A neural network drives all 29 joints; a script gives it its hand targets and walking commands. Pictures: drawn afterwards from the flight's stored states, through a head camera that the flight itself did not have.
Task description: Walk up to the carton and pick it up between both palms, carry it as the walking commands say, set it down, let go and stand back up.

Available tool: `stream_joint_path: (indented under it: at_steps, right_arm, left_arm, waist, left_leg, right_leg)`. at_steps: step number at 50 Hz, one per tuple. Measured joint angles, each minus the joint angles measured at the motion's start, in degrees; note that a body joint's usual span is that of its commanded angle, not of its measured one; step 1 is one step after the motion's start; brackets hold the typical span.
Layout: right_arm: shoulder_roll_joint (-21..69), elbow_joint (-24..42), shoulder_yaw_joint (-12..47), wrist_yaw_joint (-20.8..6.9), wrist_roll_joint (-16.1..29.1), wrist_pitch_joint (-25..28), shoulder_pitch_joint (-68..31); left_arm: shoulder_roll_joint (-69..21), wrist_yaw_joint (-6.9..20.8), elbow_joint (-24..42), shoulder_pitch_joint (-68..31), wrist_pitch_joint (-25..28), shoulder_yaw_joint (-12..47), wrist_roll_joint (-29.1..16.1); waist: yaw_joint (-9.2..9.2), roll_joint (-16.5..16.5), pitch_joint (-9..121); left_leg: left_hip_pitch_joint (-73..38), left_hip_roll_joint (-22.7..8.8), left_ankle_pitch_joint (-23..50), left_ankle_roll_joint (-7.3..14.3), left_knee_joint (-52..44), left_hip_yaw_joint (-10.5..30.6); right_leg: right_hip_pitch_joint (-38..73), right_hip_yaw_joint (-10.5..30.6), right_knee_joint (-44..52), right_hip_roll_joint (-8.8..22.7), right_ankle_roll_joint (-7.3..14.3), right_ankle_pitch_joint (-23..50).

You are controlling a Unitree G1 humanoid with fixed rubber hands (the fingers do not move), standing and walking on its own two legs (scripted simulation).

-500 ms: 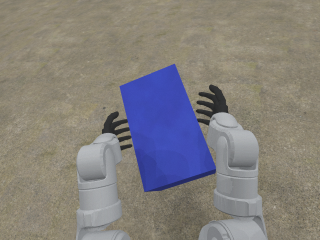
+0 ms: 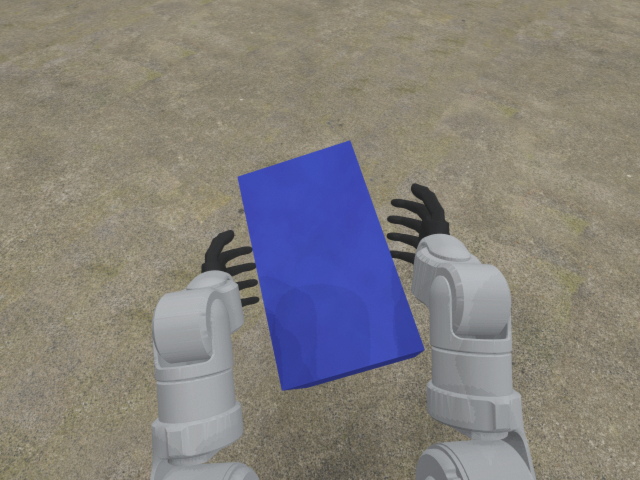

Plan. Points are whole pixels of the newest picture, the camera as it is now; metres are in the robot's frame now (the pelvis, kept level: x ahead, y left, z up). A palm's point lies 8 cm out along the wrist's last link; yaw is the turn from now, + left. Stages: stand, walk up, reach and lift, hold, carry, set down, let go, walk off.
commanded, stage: carry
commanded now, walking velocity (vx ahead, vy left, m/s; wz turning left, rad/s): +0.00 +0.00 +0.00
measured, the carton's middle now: (328, 268) +0.38 +0.01 +0.02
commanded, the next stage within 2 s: none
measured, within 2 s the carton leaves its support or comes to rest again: neither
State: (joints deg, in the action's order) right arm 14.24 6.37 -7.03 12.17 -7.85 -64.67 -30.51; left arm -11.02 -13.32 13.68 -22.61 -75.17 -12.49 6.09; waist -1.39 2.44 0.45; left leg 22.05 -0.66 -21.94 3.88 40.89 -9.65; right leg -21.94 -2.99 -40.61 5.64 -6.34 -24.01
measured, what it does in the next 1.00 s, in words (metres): walks ahead: right foot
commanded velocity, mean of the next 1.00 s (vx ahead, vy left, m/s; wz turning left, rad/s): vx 0.00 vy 0.00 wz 0.00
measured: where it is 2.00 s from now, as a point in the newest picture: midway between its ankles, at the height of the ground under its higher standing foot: (179, 370)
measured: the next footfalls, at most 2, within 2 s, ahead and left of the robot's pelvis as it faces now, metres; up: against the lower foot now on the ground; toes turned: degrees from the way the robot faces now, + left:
right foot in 0.80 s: +0.25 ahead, +0.00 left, +0.00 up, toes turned -13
left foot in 1.02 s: +0.29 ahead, +0.24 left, +0.00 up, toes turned -5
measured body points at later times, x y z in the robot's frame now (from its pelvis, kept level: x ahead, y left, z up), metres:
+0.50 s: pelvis +0.12 +0.06 -0.01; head +0.13 +0.08 +0.44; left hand +0.43 +0.20 +0.07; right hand +0.46 -0.04 +0.12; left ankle +0.08 +0.10 -0.71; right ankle +0.03 -0.12 -0.72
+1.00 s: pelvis +0.26 +0.17 -0.03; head +0.25 +0.24 +0.41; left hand +0.57 +0.32 +0.04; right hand +0.59 +0.08 +0.08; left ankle +0.22 +0.24 -0.70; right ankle +0.21 +0.01 -0.71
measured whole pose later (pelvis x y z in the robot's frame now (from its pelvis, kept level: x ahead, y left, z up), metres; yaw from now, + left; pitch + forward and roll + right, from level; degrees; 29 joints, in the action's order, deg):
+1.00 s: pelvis +0.26 +0.17 -0.03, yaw -2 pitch +3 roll -8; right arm 13.2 0.2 -11.4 10.8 -7.8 -66.6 -28.2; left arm -11.3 -19.2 6.5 -24.8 -75.3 -9.4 6.1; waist 1.7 0.3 4.4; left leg 29.3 -0.3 -43.5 1.4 64.8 5.6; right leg -21.7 -11.8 -49.4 2.2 -1.6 -27.5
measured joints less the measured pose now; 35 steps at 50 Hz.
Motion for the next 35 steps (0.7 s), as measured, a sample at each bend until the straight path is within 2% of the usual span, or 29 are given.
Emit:
stream_joint_path:
  at_steps: [1,3,7,11,15,17,19,20,22,24,25,26,27,28,31,35]
  right_arm:
    - [-0.1,0.0,-0.1,0.0,0.0,0.0,0.1]
    - [-0.2,0.0,-0.4,0.2,0.0,-0.4,0.2]
    - [-0.2,0.0,-0.4,0.3,0.0,-0.6,0.2]
    - [-0.2,-1.1,-0.4,0.3,0.0,-0.6,0.3]
    - [-0.2,-1.8,-0.4,0.3,0.0,-0.7,0.3]
    - [-0.2,-1.8,-0.4,0.3,0.0,-0.8,0.3]
    - [-0.3,-1.9,-0.8,0.3,0.0,-0.9,0.5]
    - [-0.3,-1.9,-1.0,0.3,0.0,-0.9,0.6]
    - [-0.3,-1.9,-1.2,0.3,0.0,-0.9,0.6]
    - [-0.3,-1.8,-1.3,0.3,0.0,-0.9,0.6]
    - [-0.4,-1.9,-1.3,0.3,0.0,-0.9,0.7]
    - [-0.4,-2.3,-1.3,0.1,0.0,-0.9,0.9]
    - [-0.4,-2.8,-1.3,0.0,0.0,-0.9,0.9]
    - [-0.4,-3.2,-1.3,0.0,0.0,-0.9,0.9]
    - [-0.4,-3.5,-1.3,-0.4,0.0,-1.1,0.9]
    - [-0.4,-3.5,-1.3,-0.9,0.0,-1.3,0.9]
  left_arm:
    - [-0.1,0.0,-0.3,0.0,0.1,0.1,0.0]
    - [-0.1,0.0,-0.8,0.0,0.0,0.4,0.0]
    - [-0.1,0.0,-1.6,-0.1,0.3,0.5,0.0]
    - [0.0,-0.4,-1.8,0.1,-0.3,0.5,0.0]
    - [0.0,-0.9,-1.8,0.1,-0.9,0.5,0.0]
    - [0.0,-1.0,-1.6,0.1,-1.1,0.5,0.0]
    - [0.0,-1.0,-1.6,0.0,-1.4,1.0,0.0]
    - [0.0,-1.0,-1.6,0.0,-1.4,1.1,0.0]
    - [-0.1,-1.2,-1.6,-0.2,-1.2,1.2,0.0]
    - [-0.1,-1.3,-1.8,-0.2,-0.8,1.3,0.0]
    - [-0.1,-1.3,-2.0,-0.1,-0.7,1.3,0.0]
    - [-0.1,-1.4,-2.1,0.0,-0.8,1.3,0.0]
    - [0.0,-1.5,-2.1,0.2,-0.9,1.3,0.0]
    - [0.0,-1.7,-2.1,0.2,-1.2,1.3,0.0]
    - [0.0,-2.3,-2.0,0.2,-1.4,1.3,0.0]
    - [0.0,-2.9,-1.7,0.2,-1.2,1.3,0.0]
  waist:
    - [-0.13,-0.6,0.0]
    - [-0.18,-1.7,0.4]
    - [-0.2,-1.7,0.7]
    - [-0.15,-0.1,1.0]
    - [0.52,-0.1,1.1]
    - [0.88,-0.5,1.2]
    - [0.53,-2.1,1.8]
    - [0.55,-2.8,1.9]
    - [0.53,-2.8,1.9]
    - [0.52,-2.5,1.9]
    - [0.53,-2.3,2.0]
    - [0.52,-1.7,2.1]
    - [0.51,-1.4,2.0]
    - [0.51,-1.4,2.0]
    - [0.93,-1.4,1.9]
    - [1.64,-1.6,1.9]
  left_leg:
    - [-0.9,-0.1,-0.4,-0.3,0.0,0.2]
    - [-1.3,-0.1,-0.4,-1.3,1.0,0.9]
    - [-1.3,-0.1,-1.2,-3.1,0.5,2.3]
    - [-2.9,0.1,-2.2,0.1,-1.6,2.3]
    - [-5.0,0.0,-4.2,0.7,-1.6,1.2]
    - [-6.7,0.1,-5.7,0.9,-1.3,-0.2]
    - [-6.8,-0.1,-6.3,0.9,0.0,-0.1]
    - [-5.9,-0.2,-5.6,0.5,2.0,0.0]
    - [-3.3,-0.2,-4.9,-1.9,6.8,0.3]
    - [-0.8,-0.3,-5.3,-3.3,6.4,1.9]
    - [-0.6,-0.2,-6.2,-2.4,5.2,2.2]
    - [-1.5,0.1,-6.7,1.0,4.2,1.8]
    - [-2.1,0.1,-6.8,3.5,3.8,1.6]
    - [-2.7,0.0,-7.1,4.1,3.8,1.6]
    - [-5.0,0.0,-8.6,3.9,3.4,0.9]
    - [-9.3,0.3,-11.2,4.7,2.7,-1.6]
  right_leg:
    - [0.9,-0.4,1.5,-0.1,1.1,4.0]
    - [2.3,-1.0,1.6,-0.1,2.8,2.8]
    - [4.4,-1.8,1.6,-0.1,3.1,0.1]
    - [4.9,-2.0,1.6,-0.2,1.6,1.0]
    - [4.8,-2.3,1.6,-0.2,1.3,-1.9]
    - [4.8,-2.9,2.7,-0.4,1.5,0.7]
    - [5.9,-3.3,3.5,-0.4,1.8,1.9]
    - [6.3,-3.4,3.7,-0.3,1.8,1.6]
    - [7.1,-3.4,3.7,0.4,1.9,0.5]
    - [8.2,-3.9,3.7,0.8,1.0,-1.1]
    - [8.7,-4.1,3.5,0.8,0.2,-1.6]
    - [8.6,-4.0,2.5,1.1,-0.2,-1.5]
    - [7.6,-3.8,0.0,1.2,-0.3,-1.2]
    - [6.4,-3.8,-3.5,1.1,-0.1,-2.2]
    - [3.2,-3.8,-10.8,0.1,1.9,-4.3]
    - [-0.1,-3.9,-11.3,-3.1,3.4,-4.3]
